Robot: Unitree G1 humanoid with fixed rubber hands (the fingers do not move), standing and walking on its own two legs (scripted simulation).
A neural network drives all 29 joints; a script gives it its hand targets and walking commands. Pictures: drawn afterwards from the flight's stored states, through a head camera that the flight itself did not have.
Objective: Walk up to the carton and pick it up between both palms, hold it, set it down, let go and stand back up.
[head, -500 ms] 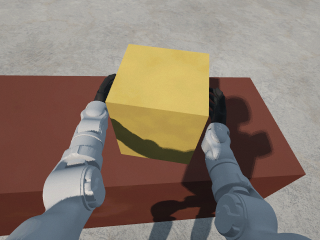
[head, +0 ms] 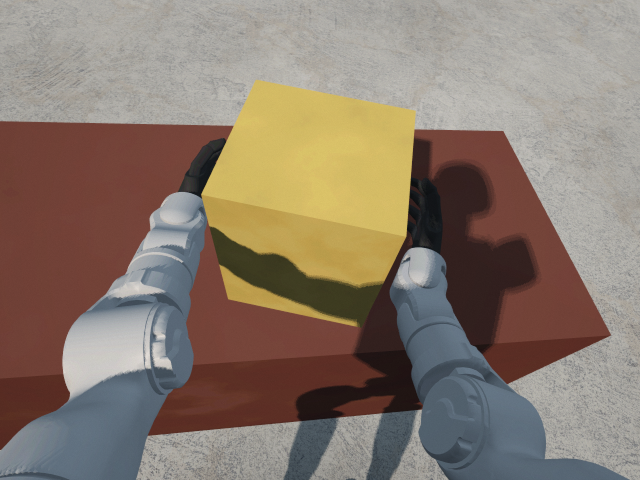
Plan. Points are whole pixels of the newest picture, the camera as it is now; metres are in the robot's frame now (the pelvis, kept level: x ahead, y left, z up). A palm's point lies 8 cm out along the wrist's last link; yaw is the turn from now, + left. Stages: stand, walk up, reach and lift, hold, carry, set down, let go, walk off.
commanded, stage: set down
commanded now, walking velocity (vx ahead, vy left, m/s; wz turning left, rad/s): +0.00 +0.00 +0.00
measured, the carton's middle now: (313, 213) +0.45 +0.00 +0.03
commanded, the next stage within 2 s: none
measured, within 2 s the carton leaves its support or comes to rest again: rests again in 0.32 s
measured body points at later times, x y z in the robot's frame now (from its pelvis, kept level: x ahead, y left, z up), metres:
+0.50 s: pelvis -0.01 +0.01 -0.02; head +0.09 +0.07 +0.42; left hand +0.48 +0.16 +0.02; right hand +0.39 -0.14 +0.01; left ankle -0.02 +0.08 -0.74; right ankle -0.01 -0.15 -0.74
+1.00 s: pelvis -0.03 +0.03 -0.03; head +0.09 +0.09 +0.40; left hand +0.48 +0.16 +0.01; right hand +0.39 -0.13 +0.01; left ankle -0.02 +0.08 -0.74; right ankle -0.01 -0.15 -0.74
